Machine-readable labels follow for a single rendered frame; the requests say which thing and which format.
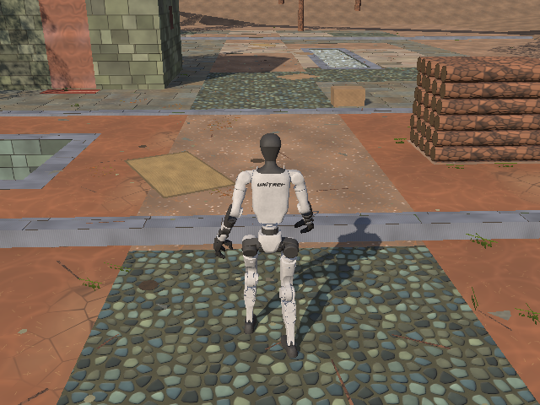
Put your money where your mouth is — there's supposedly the left robot shin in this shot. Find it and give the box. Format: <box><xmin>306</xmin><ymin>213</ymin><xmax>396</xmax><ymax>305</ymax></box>
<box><xmin>244</xmin><ymin>273</ymin><xmax>257</xmax><ymax>323</ymax></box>

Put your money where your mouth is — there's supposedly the right robot upper arm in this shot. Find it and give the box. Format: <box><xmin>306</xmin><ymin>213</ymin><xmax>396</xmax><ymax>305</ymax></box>
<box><xmin>288</xmin><ymin>170</ymin><xmax>310</xmax><ymax>214</ymax></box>

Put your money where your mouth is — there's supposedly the robot left hand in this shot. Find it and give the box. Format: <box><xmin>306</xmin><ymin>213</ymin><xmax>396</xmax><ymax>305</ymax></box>
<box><xmin>213</xmin><ymin>236</ymin><xmax>233</xmax><ymax>259</ymax></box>

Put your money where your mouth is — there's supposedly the robot right forearm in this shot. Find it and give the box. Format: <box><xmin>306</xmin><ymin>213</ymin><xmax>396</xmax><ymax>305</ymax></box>
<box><xmin>301</xmin><ymin>201</ymin><xmax>314</xmax><ymax>225</ymax></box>

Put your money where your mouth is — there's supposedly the humanoid robot torso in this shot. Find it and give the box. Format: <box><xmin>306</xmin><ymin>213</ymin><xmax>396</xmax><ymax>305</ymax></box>
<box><xmin>251</xmin><ymin>166</ymin><xmax>290</xmax><ymax>253</ymax></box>

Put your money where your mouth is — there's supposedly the robot right hand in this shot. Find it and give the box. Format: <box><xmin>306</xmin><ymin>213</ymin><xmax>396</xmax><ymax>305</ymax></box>
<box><xmin>294</xmin><ymin>219</ymin><xmax>314</xmax><ymax>234</ymax></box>

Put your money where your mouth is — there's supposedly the robot left forearm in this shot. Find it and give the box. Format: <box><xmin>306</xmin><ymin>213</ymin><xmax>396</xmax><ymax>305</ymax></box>
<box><xmin>217</xmin><ymin>204</ymin><xmax>237</xmax><ymax>241</ymax></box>

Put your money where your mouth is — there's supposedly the left robot upper arm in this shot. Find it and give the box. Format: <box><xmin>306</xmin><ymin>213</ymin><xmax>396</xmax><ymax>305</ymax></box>
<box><xmin>229</xmin><ymin>170</ymin><xmax>253</xmax><ymax>218</ymax></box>

